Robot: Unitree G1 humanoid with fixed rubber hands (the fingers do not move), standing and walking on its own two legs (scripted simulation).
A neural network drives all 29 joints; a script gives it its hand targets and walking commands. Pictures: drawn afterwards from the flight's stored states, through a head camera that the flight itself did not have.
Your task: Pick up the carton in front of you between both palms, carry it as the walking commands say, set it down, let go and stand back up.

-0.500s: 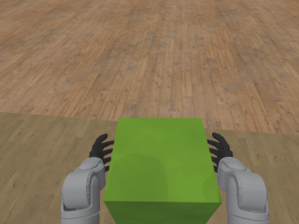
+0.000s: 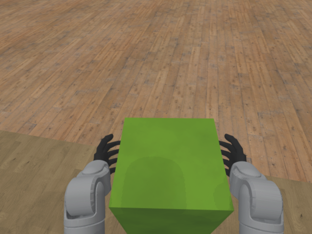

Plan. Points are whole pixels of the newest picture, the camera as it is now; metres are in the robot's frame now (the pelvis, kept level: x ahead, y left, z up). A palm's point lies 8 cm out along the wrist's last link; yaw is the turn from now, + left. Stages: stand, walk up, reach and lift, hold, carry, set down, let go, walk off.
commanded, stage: carry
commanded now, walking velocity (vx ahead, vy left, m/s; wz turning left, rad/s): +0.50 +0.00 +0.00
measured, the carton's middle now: (167, 180) +0.27 +0.00 +0.02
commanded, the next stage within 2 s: none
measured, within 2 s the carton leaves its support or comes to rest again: neither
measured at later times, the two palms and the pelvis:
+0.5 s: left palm (129, 76) +0.62 +0.14 +0.09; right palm (215, 77) +0.61 -0.16 +0.09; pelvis +0.32 +0.00 -0.01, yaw -1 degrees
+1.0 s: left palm (136, 48) +0.82 +0.14 +0.10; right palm (207, 47) +0.82 -0.16 +0.10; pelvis +0.45 +0.00 -0.01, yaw -1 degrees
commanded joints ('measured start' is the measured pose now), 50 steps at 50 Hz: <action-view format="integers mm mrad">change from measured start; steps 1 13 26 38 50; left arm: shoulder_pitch -423 -386 -764 -1233 -1204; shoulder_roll -868 -980 -671 -926 -962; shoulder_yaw -708 -749 -670 -571 -567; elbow -37 -22 92 307 311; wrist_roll -396 -363 -399 -491 -445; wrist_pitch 9 -75 -21 -39 -16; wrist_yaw -274 -245 -199 -200 -195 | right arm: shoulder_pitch -398 -419 -766 -1168 -1196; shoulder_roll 902 980 653 964 982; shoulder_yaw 704 755 664 554 560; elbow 8 -20 133 412 361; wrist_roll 378 451 429 492 472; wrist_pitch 12 -58 -17 -25 -12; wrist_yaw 249 288 219 191 201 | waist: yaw -14 -42 17 -18 -27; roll -157 104 -4 -101 -7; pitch -131 -276 -269 -481 -482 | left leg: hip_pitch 180 643 374 373 423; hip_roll -61 239 42 -48 42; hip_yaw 84 -226 32 -128 -189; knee -75 -327 318 -71 82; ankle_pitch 38 101 98 -106 372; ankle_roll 20 118 -19 12 33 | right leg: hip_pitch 54 -654 -39 -49 -106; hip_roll -186 -66 -86 -191 -125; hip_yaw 16 131 122 168 138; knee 119 753 241 296 404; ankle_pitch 761 85 856 765 882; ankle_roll -68 -12 -57 -161 -114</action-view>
